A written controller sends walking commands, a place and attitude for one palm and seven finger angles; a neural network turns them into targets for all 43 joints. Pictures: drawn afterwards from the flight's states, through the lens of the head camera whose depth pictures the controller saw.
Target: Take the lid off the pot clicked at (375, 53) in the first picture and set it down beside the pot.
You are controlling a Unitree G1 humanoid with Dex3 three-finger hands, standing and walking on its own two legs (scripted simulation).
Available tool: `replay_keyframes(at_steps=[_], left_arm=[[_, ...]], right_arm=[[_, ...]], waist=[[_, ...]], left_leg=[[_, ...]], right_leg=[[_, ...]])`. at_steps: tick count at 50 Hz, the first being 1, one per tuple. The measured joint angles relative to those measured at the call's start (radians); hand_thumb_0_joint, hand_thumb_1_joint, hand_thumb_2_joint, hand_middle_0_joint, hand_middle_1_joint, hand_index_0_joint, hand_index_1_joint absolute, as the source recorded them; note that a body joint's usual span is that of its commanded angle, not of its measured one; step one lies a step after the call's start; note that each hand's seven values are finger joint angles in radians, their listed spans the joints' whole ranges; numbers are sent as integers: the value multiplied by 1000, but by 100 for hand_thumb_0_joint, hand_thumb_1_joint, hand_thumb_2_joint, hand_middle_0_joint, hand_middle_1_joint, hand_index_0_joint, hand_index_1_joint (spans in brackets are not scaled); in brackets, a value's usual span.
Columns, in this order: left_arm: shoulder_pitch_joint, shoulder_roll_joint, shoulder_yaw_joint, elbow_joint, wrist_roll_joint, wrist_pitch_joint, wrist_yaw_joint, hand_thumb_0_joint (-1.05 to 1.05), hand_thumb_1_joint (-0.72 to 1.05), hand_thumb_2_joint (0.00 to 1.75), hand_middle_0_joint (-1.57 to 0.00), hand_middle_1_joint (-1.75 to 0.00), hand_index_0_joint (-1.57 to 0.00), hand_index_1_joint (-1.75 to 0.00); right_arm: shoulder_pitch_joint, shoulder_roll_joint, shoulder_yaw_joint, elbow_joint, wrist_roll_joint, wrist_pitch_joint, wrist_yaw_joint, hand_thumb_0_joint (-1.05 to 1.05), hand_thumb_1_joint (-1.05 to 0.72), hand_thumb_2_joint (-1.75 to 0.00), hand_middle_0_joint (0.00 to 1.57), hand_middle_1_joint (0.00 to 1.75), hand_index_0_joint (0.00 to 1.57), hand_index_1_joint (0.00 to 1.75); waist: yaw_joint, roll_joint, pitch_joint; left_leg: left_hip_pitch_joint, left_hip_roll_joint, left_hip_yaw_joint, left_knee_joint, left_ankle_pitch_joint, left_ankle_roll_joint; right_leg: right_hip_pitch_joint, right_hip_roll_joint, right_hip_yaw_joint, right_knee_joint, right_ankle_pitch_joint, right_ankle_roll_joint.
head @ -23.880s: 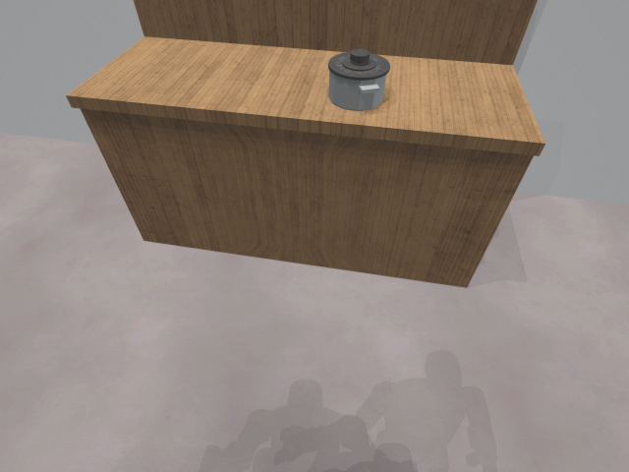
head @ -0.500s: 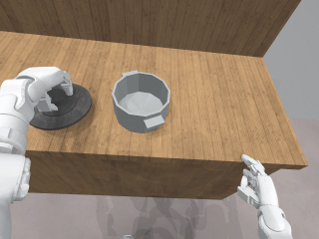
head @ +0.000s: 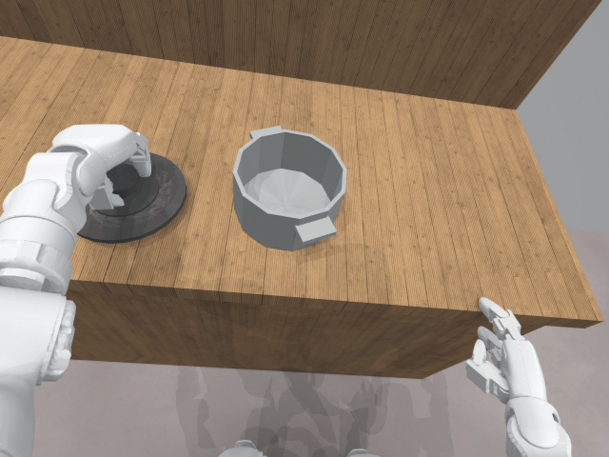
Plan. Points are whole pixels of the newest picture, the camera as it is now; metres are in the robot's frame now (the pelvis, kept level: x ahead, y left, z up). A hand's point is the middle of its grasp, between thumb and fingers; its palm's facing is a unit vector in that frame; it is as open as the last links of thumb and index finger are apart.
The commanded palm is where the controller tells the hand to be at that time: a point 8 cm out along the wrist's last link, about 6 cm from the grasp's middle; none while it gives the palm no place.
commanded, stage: lower the lid onto the table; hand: left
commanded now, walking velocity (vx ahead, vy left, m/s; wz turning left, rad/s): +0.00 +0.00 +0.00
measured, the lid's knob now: (119, 180) +0.49 +0.27 +0.00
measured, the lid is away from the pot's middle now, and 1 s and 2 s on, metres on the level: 0.25 0.28 0.27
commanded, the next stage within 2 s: open the fingers wide in 0.06 s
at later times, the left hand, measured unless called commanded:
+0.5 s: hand (87, 198) +0.44 +0.30 +0.02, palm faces -0.39 -0.13 -0.91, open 8.4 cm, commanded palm +0.47 +0.28 +0.09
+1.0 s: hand (96, 195) +0.44 +0.28 +0.03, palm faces -0.38 -0.11 -0.92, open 10.0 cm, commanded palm +0.48 +0.26 +0.09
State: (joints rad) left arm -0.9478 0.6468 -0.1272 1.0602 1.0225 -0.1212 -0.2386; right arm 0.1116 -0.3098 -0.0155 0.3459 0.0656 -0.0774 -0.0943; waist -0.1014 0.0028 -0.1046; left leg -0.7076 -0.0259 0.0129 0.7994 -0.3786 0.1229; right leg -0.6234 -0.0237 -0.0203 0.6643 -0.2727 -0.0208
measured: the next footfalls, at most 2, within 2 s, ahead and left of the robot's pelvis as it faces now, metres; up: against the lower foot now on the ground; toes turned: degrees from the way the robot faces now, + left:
none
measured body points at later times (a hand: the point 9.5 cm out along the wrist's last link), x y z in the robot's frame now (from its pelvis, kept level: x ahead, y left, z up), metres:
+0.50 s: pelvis +0.00 +0.01 +0.00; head +0.08 +0.08 +0.44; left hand +0.46 +0.30 +0.07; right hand +0.23 -0.27 +0.00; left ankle +0.00 +0.03 -0.71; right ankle -0.01 -0.20 -0.70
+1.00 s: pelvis -0.01 +0.01 -0.01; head +0.06 +0.07 +0.43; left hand +0.45 +0.29 +0.08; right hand +0.23 -0.26 +0.00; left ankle +0.00 +0.03 -0.71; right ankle +0.00 -0.20 -0.70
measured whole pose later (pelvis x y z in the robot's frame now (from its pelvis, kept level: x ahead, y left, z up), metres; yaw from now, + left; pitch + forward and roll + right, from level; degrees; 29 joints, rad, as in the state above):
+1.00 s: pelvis -0.01 +0.01 -0.01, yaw +2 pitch +15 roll -7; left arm -0.96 0.59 -0.17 1.03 1.03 -0.07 -0.21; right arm 0.13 -0.33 -0.06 0.33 0.06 -0.01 -0.05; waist -0.08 -0.01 -0.11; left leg -0.74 -0.05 -0.02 0.87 -0.39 0.13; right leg -0.64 -0.02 0.00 0.73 -0.31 -0.03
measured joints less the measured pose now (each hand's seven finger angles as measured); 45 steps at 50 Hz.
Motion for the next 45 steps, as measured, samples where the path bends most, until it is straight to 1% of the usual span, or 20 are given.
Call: replay_keyframes(at_steps=[4,8,10,11,12,14,16,20,22,25,28,32,37,45], left_arm=[[-21,-9,-1,28,3,22,15,1,17,83,-60,-89,-59,-89],[-41,-20,-27,30,10,46,25,1,16,83,-60,-90,-60,-89],[2,-21,56,-10,24,24,28,1,16,83,-60,-90,-59,-89],[33,-17,86,-31,26,12,36,1,16,83,-60,-90,-59,-89],[58,-14,97,-45,26,6,42,1,17,83,-60,-91,-59,-89],[82,-12,72,-47,33,18,48,0,17,83,-60,-91,-59,-89],[79,-16,41,-39,37,36,53,1,17,83,-60,-91,-58,-89],[75,-23,23,-51,15,45,39,1,17,83,-60,-90,-58,-89],[81,-28,19,-60,6,39,31,1,17,83,-59,-90,-58,-88],[83,-30,19,-69,9,23,26,1,18,84,-58,-89,-58,-87],[76,-25,19,-63,8,13,34,1,18,85,-59,-88,-57,-86],[59,-32,-8,-69,13,27,43,1,18,87,-59,-87,-57,-85],[34,-40,-17,-55,10,38,40,1,17,89,-58,-84,-57,-83],[-3,-55,-51,-26,7,54,34,0,8,89,-54,-76,-54,-76]], right_arm=[[7,0,-2,-5,-2,6,6,1,-90,-90,20,30,17,30],[17,-4,-12,-8,-6,0,13,1,-90,-90,21,30,16,30],[15,-3,-17,-23,-11,18,22,1,-90,-90,21,30,16,30],[16,-3,-18,-31,-11,31,25,1,-90,-90,20,30,15,30],[20,-2,-21,-38,-12,41,29,1,-90,-90,20,30,15,30],[33,0,-32,-44,-12,52,35,1,-90,-90,21,30,14,29],[43,-1,-41,-42,-8,58,41,1,-90,-90,21,30,14,30],[42,-9,-47,-30,-6,69,46,1,-90,-90,21,30,13,30],[38,-13,-49,-24,-5,76,48,1,-90,-90,21,30,13,29],[32,-17,-50,-16,-4,83,47,1,-90,-90,21,30,12,29],[27,-18,-45,-10,-2,85,42,1,-90,-90,21,30,11,28],[25,-19,-54,-9,-3,75,43,1,-90,-90,21,30,10,28],[19,-20,-51,-4,-3,75,43,1,-90,-90,21,30,8,27],[20,-23,-45,-5,-1,66,43,1,-90,-90,21,30,7,26]], waist=[[-5,-10,-9],[-6,-10,-11],[-12,-1,-6],[-12,4,-8],[-10,9,-12],[-1,13,-23],[9,10,-29],[18,0,-19],[20,1,-13],[21,0,-9],[22,-10,-10],[26,-7,-3],[23,-10,-5],[20,-8,-12]], left_leg=[[-13,-5,-1,11,-6,6],[-30,-6,-10,30,-16,6],[-25,-5,-10,31,-16,5],[-20,-5,-8,29,-17,4],[-16,-4,-6,27,-19,4],[-9,-4,-3,28,-25,9],[-4,-5,-3,35,-32,12],[12,-7,-8,37,-33,13],[17,-8,-14,35,-30,12],[20,-13,-19,32,-24,14],[15,-17,-16,36,-23,16],[2,-20,-22,44,-19,15],[-8,-27,-28,46,-12,14],[-24,-30,-34,68,-17,10]], right_leg=[[-6,-2,5,1,-16,1],[-19,0,1,16,-21,0],[-19,2,3,25,-12,-10],[-18,2,5,26,-7,-12],[-15,2,6,27,-5,-12],[-5,2,8,21,-11,-7],[6,1,6,17,-24,-3],[26,0,2,14,-27,-3],[29,1,-1,17,-17,-8],[32,1,1,18,-10,-16],[33,-3,7,14,-25,-17],[19,0,10,28,-19,-17],[1,2,12,38,-17,-19],[-11,4,16,58,-31,-16]])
